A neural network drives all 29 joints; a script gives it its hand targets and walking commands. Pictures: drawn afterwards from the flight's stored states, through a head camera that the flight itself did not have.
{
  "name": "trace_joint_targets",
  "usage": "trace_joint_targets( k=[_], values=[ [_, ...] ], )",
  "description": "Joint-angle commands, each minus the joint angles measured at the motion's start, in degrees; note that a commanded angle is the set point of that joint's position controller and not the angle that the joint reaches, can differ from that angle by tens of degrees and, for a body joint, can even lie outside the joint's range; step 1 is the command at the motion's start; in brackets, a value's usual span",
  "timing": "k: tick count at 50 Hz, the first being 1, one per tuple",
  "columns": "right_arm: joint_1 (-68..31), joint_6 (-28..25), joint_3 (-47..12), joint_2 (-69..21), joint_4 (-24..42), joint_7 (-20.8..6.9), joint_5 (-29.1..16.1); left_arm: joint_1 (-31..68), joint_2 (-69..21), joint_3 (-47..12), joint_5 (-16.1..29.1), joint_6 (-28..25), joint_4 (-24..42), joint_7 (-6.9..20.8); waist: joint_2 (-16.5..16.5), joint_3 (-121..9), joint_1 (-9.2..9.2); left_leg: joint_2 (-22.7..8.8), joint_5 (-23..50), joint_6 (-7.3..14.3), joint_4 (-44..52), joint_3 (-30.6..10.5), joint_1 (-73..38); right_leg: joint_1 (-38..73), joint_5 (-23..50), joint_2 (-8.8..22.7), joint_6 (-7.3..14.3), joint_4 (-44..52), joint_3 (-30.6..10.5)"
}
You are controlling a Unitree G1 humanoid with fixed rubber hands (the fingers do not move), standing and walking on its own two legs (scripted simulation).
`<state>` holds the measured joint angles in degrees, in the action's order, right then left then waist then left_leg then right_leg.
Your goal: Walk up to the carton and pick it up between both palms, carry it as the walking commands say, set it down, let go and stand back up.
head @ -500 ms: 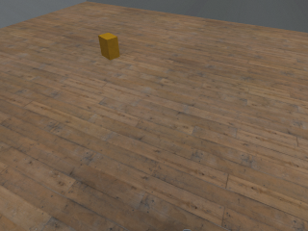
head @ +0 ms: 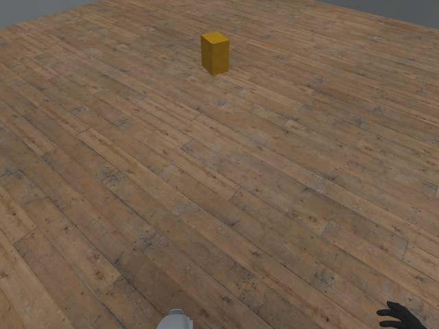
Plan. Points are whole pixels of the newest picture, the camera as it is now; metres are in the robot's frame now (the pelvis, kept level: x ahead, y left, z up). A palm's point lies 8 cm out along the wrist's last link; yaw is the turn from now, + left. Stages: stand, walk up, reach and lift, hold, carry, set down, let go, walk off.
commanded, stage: walk up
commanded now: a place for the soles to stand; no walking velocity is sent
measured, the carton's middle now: (214, 53) +2.42 +0.12 -0.63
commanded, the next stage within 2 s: none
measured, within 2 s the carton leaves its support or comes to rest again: neither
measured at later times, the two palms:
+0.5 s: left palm (96, 184) +0.49 +0.36 -0.09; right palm (357, 225) +0.39 -0.31 -0.10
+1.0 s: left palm (112, 142) +0.69 +0.38 -0.13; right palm (305, 98) +0.89 -0.27 -0.07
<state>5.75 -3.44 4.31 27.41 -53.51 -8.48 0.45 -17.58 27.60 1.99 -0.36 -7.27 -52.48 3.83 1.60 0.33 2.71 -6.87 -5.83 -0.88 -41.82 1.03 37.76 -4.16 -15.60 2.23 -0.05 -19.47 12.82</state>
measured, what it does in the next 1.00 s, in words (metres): walks ahead: left foot, then right foot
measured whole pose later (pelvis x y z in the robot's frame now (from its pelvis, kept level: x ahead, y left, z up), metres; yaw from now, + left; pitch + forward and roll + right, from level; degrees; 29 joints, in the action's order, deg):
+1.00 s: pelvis +0.71 +0.05 -0.02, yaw +4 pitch +0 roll -2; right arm 7.1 -5.7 4.6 26.4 -51.0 -5.7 1.8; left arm -19.7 28.1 2.0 0.1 -4.6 -53.0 3.9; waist -1.6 -0.2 3.5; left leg -4.2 -5.4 3.4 -33.3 7.0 27.4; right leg -5.4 -26.7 5.4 0.5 -38.0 10.2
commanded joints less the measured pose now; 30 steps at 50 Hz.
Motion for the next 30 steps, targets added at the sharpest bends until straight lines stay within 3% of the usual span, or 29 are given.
trace_joint_targets(
  k=[1, 3, 4, 5, 6, 7, 8, 9, 10, 11, 12, 14, 17, 20, 22, 24, 25, 26, 27, 28, 29, 30],
  values=[
    [-10.4, -1.0, 2.0, 7.8, 5.9, -0.9, -1.3, 5.4, 15.3, 3.8, 0.4, -1.3, 3.7, -0.6, -4.1, 2.2, -1.03, 0.6, 8.2, 1.7, 9.2, 2.9, -8.7, -4.7, -2.3, 13.7, 9.9, 15.8, -7.1],
    [-10.1, -0.7, 2.1, 7.4, 5.7, -0.8, -1.4, 4.6, 15.9, 3.8, 0.3, -0.7, 2.4, -0.9, -4.9, 2.1, -1.45, 1.5, 6.9, 3.3, 10.9, 3.9, -11.6, -1.6, 3.4, 14.1, 9.5, 13.4, -5.5],
    [-8.2, -0.6, 2.4, 7.4, 5.3, -0.5, -1.1, 5.1, 16.5, 3.8, 0.4, -0.3, 2.1, -1.1, -5.6, 1.0, -2.59, 2.5, 4.8, 4.0, 11.6, 5.1, -15.1, -0.5, 10.5, 14.2, 9.4, 10.0, -4.2],
    [-4.1, -0.4, 3.0, 7.9, 4.4, 0.0, -0.5, 5.4, 16.4, 3.7, 0.5, 0.2, 2.1, -1.4, -5.4, -1.6, -4.5, 4.1, 1.2, 4.9, 11.6, 6.6, -21.0, -0.1, 19.6, 13.6, 9.0, 3.2, -2.4],
    [3.4, -0.5, 4.1, 9.8, 2.7, 1.0, 0.8, 3.7, 14.6, 3.0, 0.8, 0.8, 2.1, -1.5, -1.1, -6.8, -7.69, 5.8, -4.8, 6.4, 11.9, 7.2, -32.5, -3.7, 24.0, 10.3, 7.7, -11.0, 0.8],
    [14.3, -0.5, 5.9, 13.5, 0.4, 2.5, 2.2, 0.4, 11.2, 1.6, 1.0, 1.0, 2.4, -1.4, 8.7, -14.3, -11.8, 1.1, -18.2, 8.7, 13.3, -2.3, -49.7, -16.6, 17.3, 6.3, 5.4, -32.1, 1.4],
    [18.0, -0.5, 7.2, 18.0, 0.8, 3.8, 2.5, -0.4, 7.2, -0.4, 1.0, 0.5, 4.6, -1.1, 20.1, -16.6, -12.05, -12.1, -29.6, 11.5, 19.9, -27.2, -59.1, -32.8, -13.3, -0.4, 2.8, -46.3, -3.7],
    [13.2, -0.7, 7.5, 21.2, 2.7, 4.3, 0.4, 0.6, 13.1, 0.7, 0.9, 0.5, 4.9, -1.6, 10.7, -16.1, -11.36, -16.3, -37.9, 18.3, 28.1, -40.4, -56.6, -39.4, -11.7, -0.6, 3.8, -53.1, -11.8],
    [8.1, -0.9, 7.2, 19.4, 3.5, 4.6, -1.4, 4.0, 15.6, 1.2, 1.2, 0.2, 3.9, -1.5, 3.4, -10.6, -8.98, -15.0, -32.5, 16.4, 27.5, -32.6, -48.0, -37.7, -5.6, 3.9, 4.2, -51.8, -14.7],
    [5.7, -1.4, 5.9, 16.6, 4.0, 4.8, -1.7, 4.4, 14.5, 1.5, 1.2, -0.3, 3.8, -1.2, 2.6, -6.0, -6.78, -12.6, -21.3, 14.9, 26.6, -24.1, -41.8, -36.0, -2.4, 5.8, 4.5, -49.1, -15.2],
    [4.8, -1.9, 5.1, 14.1, 4.0, 5.0, -1.7, 3.1, 13.2, 1.9, 1.3, -0.4, 2.8, -0.9, 1.9, -4.4, -4.76, -11.1, -14.9, 14.1, 27.1, -19.5, -36.4, -32.9, -0.7, 7.0, 3.6, -45.5, -16.3],
    [4.1, -3.0, 4.2, 11.9, 5.2, 4.9, -1.7, -0.1, 12.5, 2.1, 1.1, 0.4, 1.4, 0.0, 2.3, -3.1, -2.9, -9.2, -10.3, 13.7, 28.8, -12.0, -30.1, -28.1, 0.9, 8.1, 1.8, -39.1, -16.4],
    [4.7, -4.2, 4.3, 13.1, 5.9, 4.6, -0.8, 4.3, 10.7, 2.0, 0.3, 1.5, 2.9, 1.3, 2.6, 0.0, -3.25, -10.1, -14.7, 15.5, 32.2, -9.1, -28.0, -29.9, 0.9, 9.1, -0.1, -29.5, -14.8],
    [3.5, -4.9, 4.5, 14.4, 6.3, 4.1, -0.7, 10.4, 10.0, 2.5, 0.0, 1.8, 4.3, 2.3, 2.9, 0.7, -3.89, -8.1, -17.6, 13.7, 34.3, -5.3, -26.4, -27.8, 8.4, 6.9, 0.0, -20.8, -11.2],
    [3.6, -4.9, 4.1, 14.1, 5.8, 3.9, -0.8, 13.2, 9.2, 3.0, 0.0, 1.9, 4.4, 2.7, 1.9, 1.4, -3.96, -6.2, -13.9, 12.1, 33.8, -1.7, -25.5, -23.9, 13.4, 4.3, 0.5, -15.7, -8.2],
    [5.6, -4.5, 3.8, 14.1, 4.7, 4.3, -0.9, 14.6, 8.4, 3.3, -0.1, 1.8, 4.3, 2.8, 1.4, 1.6, -3.91, -6.7, -7.3, 11.6, 30.9, 0.2, -25.4, -19.7, 14.3, 2.4, 1.3, -14.3, -6.1],
    [6.0, -4.3, 3.7, 14.1, 4.3, 4.6, -1.0, 14.0, 8.4, 3.6, -0.1, 1.8, 4.0, 2.7, 1.1, 1.0, -3.11, -6.9, -2.1, 11.2, 27.8, 1.2, -25.3, -16.6, 13.8, 1.7, 2.1, -13.6, -5.6],
    [5.9, -4.2, 3.4, 13.9, 4.3, 5.0, -1.2, 11.5, 8.6, 4.0, -0.2, 1.8, 3.1, 2.4, -0.1, -0.6, -1.17, -6.2, 6.2, 10.4, 21.8, 3.4, -24.4, -10.7, 13.3, 0.5, 3.2, -12.0, -5.0],
    [5.9, -4.0, 2.7, 12.3, 4.4, 5.3, -1.0, 4.7, 9.6, 4.8, -0.3, 1.6, 0.9, 1.7, -3.1, -4.2, 2.3, -3.8, 13.5, 8.9, 9.9, 6.5, -21.5, -0.5, 10.1, -0.1, 4.8, -10.4, -5.4],
    [6.6, -3.9, 1.6, 9.1, 5.5, 5.4, -0.8, -6.4, 13.3, 6.6, -0.5, 1.3, -1.7, 0.7, -11.2, -11.5, 7.13, 1.2, 9.6, 6.7, -9.4, 8.8, -12.3, 14.8, 0.5, 5.1, 7.2, -8.9, -14.7],
    [10.0, -3.9, -0.3, 5.4, 6.8, 5.5, -0.8, -11.1, 18.7, 7.7, -0.3, 1.0, -0.8, -0.3, -21.5, -15.4, 7.05, 7.5, -19.6, 4.9, -26.3, 5.1, 0.4, 22.8, -13.4, 20.3, 11.4, -0.9, -40.3],
    [9.1, -3.9, 0.1, 9.7, 7.2, 6.0, -1.0, -7.6, 21.2, 7.6, 1.1, 1.1, 2.0, -0.9, -11.5, -13.0, 6.13, 6.5, -21.0, 5.3, -32.1, -3.3, 7.9, 21.9, -21.6, 24.2, 15.6, 3.5, -49.1]
  ],
)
